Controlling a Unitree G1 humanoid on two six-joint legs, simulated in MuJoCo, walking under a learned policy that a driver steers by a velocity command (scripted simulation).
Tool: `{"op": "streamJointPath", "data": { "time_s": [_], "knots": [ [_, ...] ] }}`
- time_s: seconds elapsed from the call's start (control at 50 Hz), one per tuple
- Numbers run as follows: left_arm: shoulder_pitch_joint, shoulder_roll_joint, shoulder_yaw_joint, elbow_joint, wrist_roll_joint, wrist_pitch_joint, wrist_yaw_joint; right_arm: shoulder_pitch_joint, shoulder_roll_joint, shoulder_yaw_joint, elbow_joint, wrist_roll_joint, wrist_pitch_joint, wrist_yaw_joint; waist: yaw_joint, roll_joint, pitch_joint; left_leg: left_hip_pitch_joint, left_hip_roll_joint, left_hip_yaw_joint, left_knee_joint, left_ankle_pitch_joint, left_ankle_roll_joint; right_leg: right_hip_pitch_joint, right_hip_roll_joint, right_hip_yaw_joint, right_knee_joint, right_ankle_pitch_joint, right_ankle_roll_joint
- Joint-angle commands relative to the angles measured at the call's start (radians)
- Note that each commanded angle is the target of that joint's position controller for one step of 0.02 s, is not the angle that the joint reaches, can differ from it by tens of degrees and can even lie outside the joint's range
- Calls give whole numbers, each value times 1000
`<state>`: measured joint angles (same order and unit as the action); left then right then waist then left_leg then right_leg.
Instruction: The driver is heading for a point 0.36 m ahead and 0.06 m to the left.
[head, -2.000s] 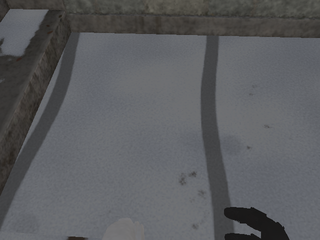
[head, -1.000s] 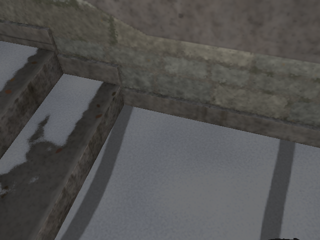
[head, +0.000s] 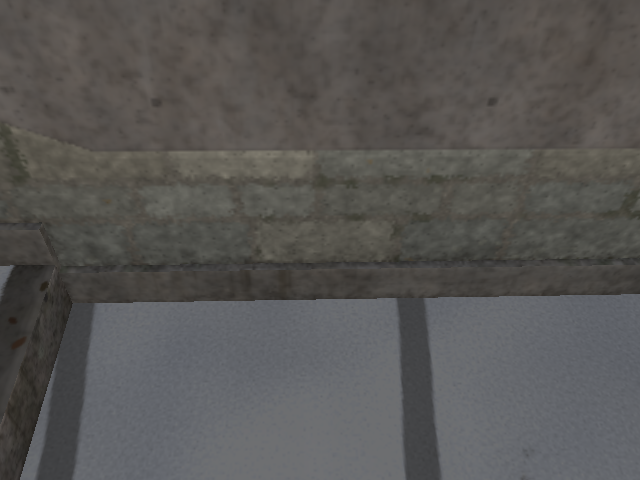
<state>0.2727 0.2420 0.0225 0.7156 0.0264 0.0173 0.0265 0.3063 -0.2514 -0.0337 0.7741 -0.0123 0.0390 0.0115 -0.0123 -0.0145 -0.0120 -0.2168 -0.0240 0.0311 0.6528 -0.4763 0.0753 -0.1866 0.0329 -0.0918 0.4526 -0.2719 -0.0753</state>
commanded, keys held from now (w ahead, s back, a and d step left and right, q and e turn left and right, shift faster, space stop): w+q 0.36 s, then no key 0.64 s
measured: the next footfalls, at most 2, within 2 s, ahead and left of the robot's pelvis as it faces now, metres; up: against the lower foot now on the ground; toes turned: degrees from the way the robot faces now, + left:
left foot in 0.04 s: -0.01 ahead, +0.09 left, +0.00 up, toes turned +2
right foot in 0.48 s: +0.39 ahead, -0.03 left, +0.00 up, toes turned +17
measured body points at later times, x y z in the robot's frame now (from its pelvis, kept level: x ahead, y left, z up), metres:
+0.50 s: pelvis +0.20 +0.02 -0.02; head +0.23 +0.03 +0.43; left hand +0.35 +0.31 -0.09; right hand +0.24 -0.27 -0.15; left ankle -0.04 +0.08 -0.72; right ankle +0.35 -0.04 -0.74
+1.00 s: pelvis +0.31 +0.06 +0.00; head +0.31 +0.07 +0.45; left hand +0.29 +0.31 -0.14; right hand +0.51 -0.12 -0.12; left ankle +0.31 +0.17 -0.74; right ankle +0.35 -0.04 -0.74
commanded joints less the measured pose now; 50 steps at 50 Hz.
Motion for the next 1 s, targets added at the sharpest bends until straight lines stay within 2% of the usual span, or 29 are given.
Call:
{"op": "streamJointPath", "data": {
  "time_s": [0.02,0.04,0.06,0.08,0.1,0.12,0.16,0.22,0.28,0.36,0.42,0.46,0.48,0.5,0.52,0.54,0.56,0.58,0.64,0.7,0.76,0.82,0.84,0.86,0.88,0.9,0.92,0.96,1.0],
  "knots": [
    [-47,177,63,-46,-10,-16,-9,62,-62,-15,-45,6,-38,14,-50,-51,79,107,-14,17,-239,88,72,-122,-270,253,-209,-288,-110],
    [-93,146,59,-57,-8,-19,-11,159,-93,-26,-3,1,-49,12,-92,3,72,271,5,-68,-316,64,99,-261,-197,155,-61,-277,-57],
    [-155,61,33,-109,-5,-27,-17,265,-191,-51,12,-10,-60,3,-135,242,28,403,267,-482,-475,-217,175,-463,-52,-25,286,-256,17],
    [-217,101,36,-147,18,-39,-22,256,-249,-68,-3,-10,-59,3,-130,244,143,376,382,-751,-535,-219,239,-695,39,32,395,-298,35],
    [-203,136,47,-135,20,-48,-34,219,-209,-60,-8,-9,-56,-4,-94,121,177,347,357,-662,-514,-127,245,-698,-32,110,471,-216,40],
    [-169,138,46,-116,8,-57,-48,173,-186,-53,-15,0,-60,-8,-52,99,170,315,304,-576,-511,-47,219,-668,-49,118,484,-130,47],
    [-131,147,49,-91,20,-58,-58,117,-171,-50,-28,8,-73,-10,-16,96,133,292,218,-447,-517,159,178,-610,-63,104,496,-28,74],
    [-159,125,39,-100,24,-43,-59,155,-162,-49,-5,12,-88,-5,-19,93,94,259,169,-363,-489,426,166,-589,-59,75,510,49,106],
    [-255,132,34,-136,11,-42,-56,192,-179,-56,5,0,-92,-10,-48,88,110,229,158,-370,-485,462,161,-597,-62,72,411,125,125],
    [-372,118,23,-180,3,-55,-72,232,-179,-59,29,7,-92,-13,-82,146,135,198,151,-372,-455,589,140,-499,-38,67,224,195,110],
    [-262,123,24,-143,3,-63,-50,156,-209,-69,27,5,-101,-21,-21,126,87,159,136,-320,-334,931,58,-241,4,57,103,219,57],
    [-30,181,47,-73,-2,-72,-12,126,-212,-66,23,2,-110,-28,87,98,-61,156,98,-299,-66,1146,8,63,21,46,35,218,13],
    [101,218,55,-48,11,-89,5,125,-175,-58,18,7,-113,-27,149,74,-153,46,45,-291,140,929,-2,278,-106,150,24,213,-10],
    [164,342,81,-54,48,-109,11,258,-46,-32,-10,40,-102,-29,79,-221,-290,-222,-125,-181,508,146,-44,515,-465,621,-2,368,-139],
    [109,314,80,-46,9,-100,0,271,-136,-46,21,2,-91,-34,44,-215,-299,-251,-140,-187,617,-62,-38,398,-489,833,-120,469,-194],
    [28,231,63,-51,-5,-104,-8,239,-139,-47,45,-9,-78,-32,-3,-111,-179,-247,-69,-189,637,-1,-37,258,-451,670,-121,426,-188],
    [-14,146,42,-38,-21,-106,-15,161,-148,-39,61,-13,-73,-16,10,-31,-108,-232,-24,-160,569,39,-37,162,-375,495,-127,406,-160],
    [-25,113,28,-26,-13,-103,-17,94,-142,-39,46,-17,-71,-4,14,-43,-64,-230,-14,-143,520,35,-44,103,-317,399,-149,453,-134],
    [-30,137,29,24,-15,-114,-24,92,-101,-29,59,-27,-50,4,-26,-107,-46,-125,-9,-102,398,72,-61,2,-254,243,-171,756,-123],
    [-35,120,25,56,-22,-117,-24,56,-65,-5,72,-30,-48,2,-33,-112,-58,-62,13,-53,203,97,-79,-32,-244,179,-177,803,-136],
    [-48,125,22,85,-24,-96,-15,-54,-55,14,54,-22,-41,-2,-18,-102,-66,7,36,-40,74,172,-71,-83,-252,196,-203,499,-129],
    [-54,122,13,119,-28,-79,-11,-74,-61,25,78,-14,-30,-15,-25,-100,-15,89,30,-52,-87,258,-57,-132,-240,210,-169,351,-96],
    [-61,117,9,127,-32,-75,-9,-73,-67,27,86,-20,-33,-21,-35,-77,-7,135,30,-53,-182,294,-50,-152,-225,205,-142,277,-70],
    [-55,107,4,136,-20,-73,-1,-122,-90,27,74,-23,-39,-37,-23,-16,-2,160,45,-94,-281,336,-46,-161,-202,212,-133,202,-27],
    [-44,83,-5,136,-14,-78,-1,-120,-122,27,74,-27,-47,-57,-10,42,-11,194,152,-210,-349,369,-32,-169,-168,196,-92,122,16],
    [43,59,-9,152,-25,-71,2,-193,-177,19,65,-7,-49,-63,72,118,11,56,234,-319,-375,361,15,-103,-85,138,-107,3,49],
    [48,72,-8,185,-13,-54,8,-206,-128,28,76,17,-58,-49,65,80,5,-41,214,-295,-380,256,22,37,-88,129,-116,28,62],
    [3,79,-2,200,-18,-48,14,-205,-80,39,99,11,-79,-35,42,73,24,-29,137,-226,-378,240,-16,52,-101,142,-107,84,65],
    [-4,80,0,216,-18,-55,11,-186,-76,39,128,9,-91,-38,39,91,25,20,120,-206,-369,332,-25,32,-121,154,-116,123,59]
  ]
}}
